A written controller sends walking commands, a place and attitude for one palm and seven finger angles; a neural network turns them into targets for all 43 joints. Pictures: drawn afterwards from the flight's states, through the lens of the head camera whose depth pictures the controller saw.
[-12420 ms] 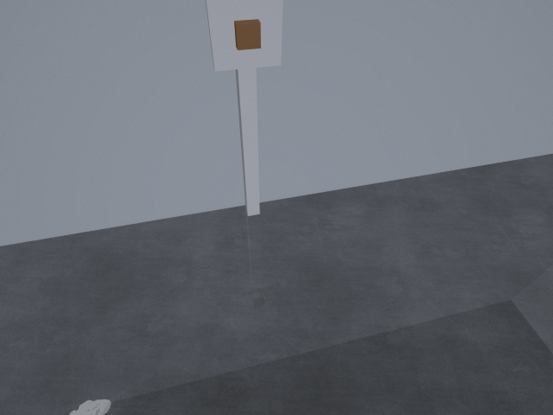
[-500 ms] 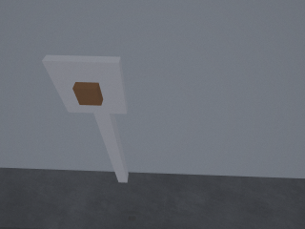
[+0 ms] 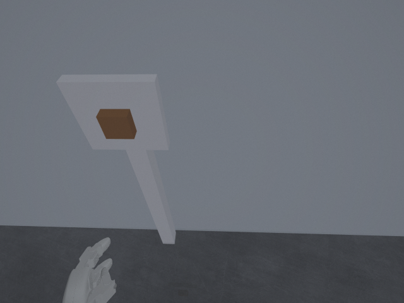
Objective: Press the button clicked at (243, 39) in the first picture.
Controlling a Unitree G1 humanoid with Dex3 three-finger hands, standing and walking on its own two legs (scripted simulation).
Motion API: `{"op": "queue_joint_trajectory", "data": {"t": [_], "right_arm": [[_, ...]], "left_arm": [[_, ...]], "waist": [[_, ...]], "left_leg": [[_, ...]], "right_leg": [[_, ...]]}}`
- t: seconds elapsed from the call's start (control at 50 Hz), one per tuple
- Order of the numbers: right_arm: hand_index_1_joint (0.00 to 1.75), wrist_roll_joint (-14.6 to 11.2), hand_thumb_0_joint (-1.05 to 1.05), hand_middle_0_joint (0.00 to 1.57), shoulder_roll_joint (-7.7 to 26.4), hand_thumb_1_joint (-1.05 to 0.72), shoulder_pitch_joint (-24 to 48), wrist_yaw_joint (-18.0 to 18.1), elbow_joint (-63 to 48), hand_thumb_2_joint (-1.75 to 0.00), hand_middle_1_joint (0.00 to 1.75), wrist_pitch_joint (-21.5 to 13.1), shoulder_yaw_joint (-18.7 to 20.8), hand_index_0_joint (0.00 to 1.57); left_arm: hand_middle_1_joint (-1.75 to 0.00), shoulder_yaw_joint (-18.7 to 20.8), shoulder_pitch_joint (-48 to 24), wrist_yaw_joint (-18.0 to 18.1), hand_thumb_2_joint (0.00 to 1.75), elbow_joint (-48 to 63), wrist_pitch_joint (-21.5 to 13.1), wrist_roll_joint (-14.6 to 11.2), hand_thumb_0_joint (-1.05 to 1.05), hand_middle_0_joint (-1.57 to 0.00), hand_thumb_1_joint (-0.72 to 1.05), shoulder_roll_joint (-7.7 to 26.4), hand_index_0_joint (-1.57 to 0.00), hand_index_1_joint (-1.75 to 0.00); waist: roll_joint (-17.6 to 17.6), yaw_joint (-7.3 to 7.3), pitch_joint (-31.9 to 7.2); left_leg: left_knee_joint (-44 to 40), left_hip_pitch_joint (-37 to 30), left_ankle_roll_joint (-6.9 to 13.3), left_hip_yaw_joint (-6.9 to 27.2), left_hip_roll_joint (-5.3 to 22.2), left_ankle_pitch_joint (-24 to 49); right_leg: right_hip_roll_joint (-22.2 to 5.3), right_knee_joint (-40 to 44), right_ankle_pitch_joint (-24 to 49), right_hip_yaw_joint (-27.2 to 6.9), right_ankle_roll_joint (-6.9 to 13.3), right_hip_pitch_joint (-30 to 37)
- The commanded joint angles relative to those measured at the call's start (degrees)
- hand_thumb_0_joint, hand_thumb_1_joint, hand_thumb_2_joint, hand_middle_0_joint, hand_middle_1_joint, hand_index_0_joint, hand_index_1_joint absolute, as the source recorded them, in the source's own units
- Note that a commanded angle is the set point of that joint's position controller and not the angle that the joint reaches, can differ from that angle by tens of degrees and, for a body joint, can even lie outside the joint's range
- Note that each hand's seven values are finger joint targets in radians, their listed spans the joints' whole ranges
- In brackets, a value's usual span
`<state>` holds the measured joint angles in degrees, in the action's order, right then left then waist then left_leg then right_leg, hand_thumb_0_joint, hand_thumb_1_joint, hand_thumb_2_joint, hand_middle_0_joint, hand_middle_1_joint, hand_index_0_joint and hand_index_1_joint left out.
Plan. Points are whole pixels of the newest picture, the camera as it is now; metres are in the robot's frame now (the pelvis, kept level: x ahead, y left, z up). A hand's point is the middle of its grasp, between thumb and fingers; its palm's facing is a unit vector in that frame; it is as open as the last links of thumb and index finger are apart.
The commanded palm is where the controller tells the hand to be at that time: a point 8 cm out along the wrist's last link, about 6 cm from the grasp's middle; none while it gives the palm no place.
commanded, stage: raise the hand and make a fist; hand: left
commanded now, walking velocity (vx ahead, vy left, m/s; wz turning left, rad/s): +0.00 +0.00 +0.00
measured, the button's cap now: (118, 123) +0.49 +0.22 +0.09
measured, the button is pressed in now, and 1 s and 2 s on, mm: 0 0 0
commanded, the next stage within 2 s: aim a knuckle at the button in 1.82 s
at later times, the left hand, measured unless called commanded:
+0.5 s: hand (118, 282) +0.17 +0.16 +0.00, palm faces -0.05 -1.00 -0.04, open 3.7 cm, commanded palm +0.14 +0.23 +0.01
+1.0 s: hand (98, 252) +0.21 +0.20 +0.04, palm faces +0.02 -1.00 -0.07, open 3.1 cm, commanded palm +0.18 +0.26 +0.05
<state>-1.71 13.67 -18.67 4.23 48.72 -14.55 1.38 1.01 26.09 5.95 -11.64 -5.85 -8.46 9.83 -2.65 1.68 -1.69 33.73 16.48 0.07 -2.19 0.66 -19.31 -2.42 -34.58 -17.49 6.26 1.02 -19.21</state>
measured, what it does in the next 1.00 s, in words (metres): stands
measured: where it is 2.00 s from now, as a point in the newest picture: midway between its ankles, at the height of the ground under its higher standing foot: outside the picture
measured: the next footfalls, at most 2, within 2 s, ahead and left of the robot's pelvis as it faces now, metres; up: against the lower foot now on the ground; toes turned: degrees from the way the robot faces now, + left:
none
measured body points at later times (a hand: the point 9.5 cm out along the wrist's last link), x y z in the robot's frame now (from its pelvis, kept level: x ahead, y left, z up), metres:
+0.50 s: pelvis -0.03 -0.01 -0.07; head +0.02 +0.00 +0.38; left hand +0.17 +0.22 +0.00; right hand +0.17 -0.20 -0.14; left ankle -0.02 +0.12 -0.73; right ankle +0.01 -0.10 -0.73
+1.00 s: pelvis +0.00 +0.01 -0.03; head +0.03 +0.02 +0.42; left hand +0.20 +0.25 +0.05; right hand +0.18 -0.23 -0.09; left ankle -0.02 +0.12 -0.73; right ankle +0.01 -0.10 -0.73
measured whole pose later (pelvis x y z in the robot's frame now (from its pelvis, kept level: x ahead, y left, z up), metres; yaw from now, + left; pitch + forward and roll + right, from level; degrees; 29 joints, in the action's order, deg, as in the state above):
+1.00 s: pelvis +0.00 +0.01 -0.03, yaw +0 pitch +8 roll -2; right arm -2.2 13.9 -14.2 3.0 30.4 -14.0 0.0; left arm 8.8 25.6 -11.7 8.9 -15.9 -14.0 13.2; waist -1.4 0.2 -5.4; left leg 51.6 32.5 0.9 -1.1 1.6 -27.5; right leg -2.3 -48.7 -23.4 6.7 0.5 -33.4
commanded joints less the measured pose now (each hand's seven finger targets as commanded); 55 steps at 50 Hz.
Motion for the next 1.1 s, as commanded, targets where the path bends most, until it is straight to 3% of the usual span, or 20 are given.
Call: {"op": "queue_joint_trajectory", "data": {"t": [0.0, 0.02, 0.06, 0.08, 0.14, 0.18, 0.22, 0.26, 0.32, 0.36, 0.42, 0.5, 0.56, 0.64, 0.74, 0.86, 0.92, 0.96, 1.02, 1.08], "right_arm": [[0.30, 1.2, 0.00, 0.20, 6.9, -0.90, 9.9, -1.8, -16.7, -0.90, 0.30, -6.0, 3.4, 0.20], [0.30, 1.2, 0.00, 0.20, 6.9, -0.90, 10.5, -2.7, -18.1, -0.90, 0.30, -5.7, 3.8, 0.20], [0.30, 1.4, 0.00, 0.20, 7.3, -0.90, 11.4, -5.0, -21.0, -0.90, 0.30, -4.5, 4.8, 0.20], [0.30, 1.1, 0.00, 0.20, 7.1, -0.90, 12.6, -5.3, -23.3, -0.90, 0.30, -3.8, 5.1, 0.20], [0.30, 0.4, 0.00, 0.20, 6.8, -0.90, 14.8, -4.7, -29.5, -0.90, 0.30, -0.7, 4.3, 0.20], [0.30, 0.2, 0.00, 0.20, 6.4, -0.90, 13.7, -3.9, -31.4, -0.90, 0.30, 0.7, 3.9, 0.20], [0.30, 0.5, 0.00, 0.20, 5.5, -0.90, 10.5, -3.3, -31.3, -0.90, 0.30, 1.1, 3.6, 0.20], [0.30, 1.1, 0.00, 0.20, 5.8, -0.90, 8.6, -2.7, -31.1, -0.90, 0.30, 1.2, 2.7, 0.20], [0.30, 0.8, 0.00, 0.20, 6.3, -0.90, 8.0, -2.0, -29.2, -0.90, 0.30, 0.2, 1.6, 0.20], [0.30, 0.5, 0.00, 0.20, 6.8, -0.90, 8.1, -1.5, -28.7, -0.90, 0.30, -0.3, 1.0, 0.20], [0.30, -0.5, 0.00, 0.20, 6.8, -0.90, 8.3, -0.8, -29.1, -0.90, 0.30, -0.3, 1.0, 0.20], [0.30, -0.6, 0.00, 0.20, 5.2, -0.90, 10.0, -0.4, -29.3, -0.90, 0.30, 0.1, 0.7, 0.20], [0.30, -0.2, 0.00, 0.20, 4.6, -0.90, 10.6, -0.3, -28.6, -0.90, 0.30, 0.0, 0.3, 0.20], [0.30, 0.0, 0.00, 0.20, 5.5, -0.90, 8.3, -0.8, -27.8, -0.90, 0.30, -1.4, 0.6, 0.20], [0.30, -0.3, 0.00, 0.20, 6.6, -0.90, 7.3, -0.8, -27.1, -0.90, 0.30, -2.8, 0.9, 0.20], [0.30, -0.5, 0.00, 0.20, 6.7, -0.90, 7.3, -0.6, -26.6, -0.90, 0.30, -2.8, 0.8, 0.20], [0.30, -0.6, 0.00, 0.20, 6.6, -0.90, 7.0, -0.7, -26.7, -0.90, 0.30, -2.8, 0.5, 0.20], [0.30, -0.5, 0.00, 0.20, 6.7, -0.90, 7.2, -0.7, -26.3, -0.90, 0.30, -2.7, 0.4, 0.20], [0.30, -0.7, 0.00, 0.20, 6.8, -0.90, 7.2, -0.8, -26.3, -0.90, 0.30, -2.6, 0.0, 0.20], [0.30, -0.7, 0.00, 0.20, 6.8, -0.90, 7.5, -0.7, -25.9, -0.90, 0.30, -2.3, -0.5, 0.20]], "left_arm": [[-0.60, 1.4, 10.1, -9.3, 0.90, 3.1, -16.3, -2.9, 0.00, -0.47, 0.90, -4.0, -0.47, -0.60], [-0.63, 2.8, 11.6, -12.8, 0.90, 3.6, -20.9, -4.0, 0.00, -0.50, 0.90, -3.3, -0.50, -0.63], [-0.69, 7.8, 13.5, -19.7, 0.90, 3.6, -29.0, -4.6, 0.00, -0.56, 0.90, 1.5, -0.56, -0.69], [-0.72, 9.8, 13.8, -21.2, 0.90, 5.8, -30.6, -4.3, 0.00, -0.58, 0.90, 3.5, -0.58, -0.72], [-0.81, 9.0, 9.2, -21.2, 0.90, 16.1, -26.5, -4.8, 0.00, -0.67, 0.90, 4.3, -0.67, -0.81], [-0.87, 8.6, 2.4, -18.7, 0.90, 24.4, -24.4, -4.8, 0.00, -0.72, 0.90, 5.3, -0.72, -0.87], [-0.93, 8.2, -0.2, -15.9, 0.90, 30.6, -25.1, -3.9, 0.00, -0.78, 0.90, 5.1, -0.78, -0.93], [-0.99, 6.5, -6.1, -15.0, 0.90, 37.7, -27.1, -3.7, 0.00, -0.83, 0.90, 5.7, -0.83, -0.99], [-1.08, 3.6, -7.3, -17.5, 0.90, 35.0, -27.8, -3.7, 0.00, -0.92, 0.90, 4.6, -0.92, -1.08], [-1.14, 2.7, -6.8, -20.2, 0.90, 31.4, -25.3, -4.6, 0.00, -0.97, 0.90, 4.9, -0.97, -1.14], [-1.23, 6.5, -2.2, -22.3, 0.90, 28.5, -18.6, -5.6, 0.00, -1.05, 0.90, 7.8, -1.05, -1.23], [-1.35, 12.4, 1.2, -20.1, 0.90, 30.0, -12.6, -7.2, 0.00, -1.16, 0.90, 9.7, -1.16, -1.35], [-1.44, 12.9, 0.6, -17.2, 0.90, 29.8, -12.8, -7.5, 0.00, -1.24, 0.90, 8.9, -1.24, -1.44], [-1.50, 10.9, 0.6, -16.5, 0.90, 31.8, -15.9, -6.4, 0.00, -1.30, 0.90, 8.1, -1.30, -1.50], [-1.50, 10.1, 0.0, -17.6, 0.90, 31.6, -16.6, -6.4, 0.00, -1.30, 0.90, 8.2, -1.30, -1.50], [-1.50, 12.3, -2.3, -17.1, 0.90, 32.7, -15.1, -6.7, 0.00, -1.30, 0.90, 10.0, -1.30, -1.50], [-1.50, 12.2, -3.0, -17.4, 0.90, 33.5, -14.4, -6.7, 0.00, -1.30, 0.90, 9.9, -1.30, -1.50], [-1.50, 12.5, -4.0, -17.7, 0.90, 32.8, -13.4, -6.7, 0.00, -1.30, 0.90, 10.2, -1.30, -1.50], [-1.50, 12.8, -5.4, -18.8, 0.90, 33.1, -12.0, -7.1, 0.00, -1.30, 0.90, 10.4, -1.30, -1.50], [-1.50, 13.8, -7.0, -19.7, 0.90, 31.5, -10.1, -7.6, 0.00, -1.30, 0.90, 11.0, -1.30, -1.50]], "waist": [[19.4, -3.74, -0.9], [18.2, -4.49, -2.3], [10.0, -5.49, -5.9], [6.8, -6.45, -8.5], [3.7, -6.52, -12.1], [0.6, -4.58, -11.8], [-1.8, -2.80, -13.7], [-0.2, 0.09, -15.3], [-1.5, 2.11, -13.5], [0.7, 2.60, -11.9], [1.8, 0.15, -14.9], [1.6, -3.17, -16.9], [5.1, -3.11, -12.8], [1.4, -2.18, -12.9], [0.9, -1.50, -11.9], [0.7, -1.91, -11.6], [-1.7, -1.87, -12.1], [0.4, -1.72, -11.7], [-1.7, -1.77, -12.1], [0.0, -1.70, -10.9]], "left_leg": [[6.2, 15.7, -0.2, 1.8, -1.5, 3.3], [8.8, 19.0, -0.6, 1.3, -1.8, 2.7], [14.1, 22.1, -1.4, 0.5, -2.5, 4.3], [15.9, 23.6, -1.0, -0.6, -2.8, 5.1], [17.0, 25.9, 0.2, -1.7, -3.2, 3.5], [17.5, 25.8, 0.6, -0.7, -2.4, 0.2], [19.1, 23.5, 1.0, 0.7, -1.4, 1.6], [21.2, 22.9, 1.6, 2.1, -0.7, 2.6], [22.3, 23.4, 1.5, 3.2, -0.1, 0.5], [22.0, 25.0, 1.6, 3.9, -0.1, -1.9], [19.5, 24.9, 1.4, 3.6, -0.5, -2.2], [15.7, 22.9, 1.2, 3.5, -0.6, 1.4], [13.7, 22.9, 1.1, 4.1, -0.3, 2.2], [12.3, 19.9, 1.0, 3.6, -0.3, 2.7], [11.1, 17.3, 0.9, 3.5, -0.3, 3.8], [9.5, 14.4, 0.8, 3.7, -0.2, 7.1], [8.8, 11.9, 0.6, 3.5, -0.2, 10.2], [8.3, 11.2, 0.7, 3.9, 0.0, 11.7], [7.5, 9.3, 0.5, 3.6, -0.1, 13.1], [6.6, 8.5, 0.6, 3.8, 0.1, 14.2]], "right_leg": [[1.2, -3.0, -4.4, -1.8, -0.6, -10.9], [1.1, -5.8, -3.6, -2.5, -0.4, -11.1], [0.5, -11.5, 2.0, -4.4, 0.9, -10.3], [0.1, -13.5, 3.8, -4.9, 1.1, -10.2], [0.2, -14.6, 2.2, -6.8, 0.7, -10.4], [0.7, -14.1, -4.1, -7.5, 0.6, -13.9], [1.3, -14.7, -2.1, -7.1, 0.5, -15.6], [1.8, -15.7, -0.1, -6.7, 0.2, -17.4], [2.1, -15.2, -3.1, -6.1, 0.1, -20.7], [2.3, -13.7, -6.8, -6.4, 0.0, -20.4], [1.7, -11.1, -9.1, -6.8, -0.4, -15.3], [1.2, -10.1, -5.9, -5.8, -0.4, -9.0], [1.8, -10.0, -4.6, -4.1, -0.3, -9.1], [1.8, -10.1, -3.1, -3.0, -0.3, -10.3], [1.9, -9.4, -0.7, -2.3, -0.3, -10.1], [2.2, -8.5, 3.5, -1.8, -0.1, -7.6], [2.2, -8.2, 7.4, -1.5, -0.1, -6.5], [2.4, -7.8, 9.0, -1.3, -0.1, -5.5], [2.3, -6.9, 11.1, -1.3, -0.2, -4.3], [2.5, -5.8, 12.7, -1.1, -0.1, -3.0]]}}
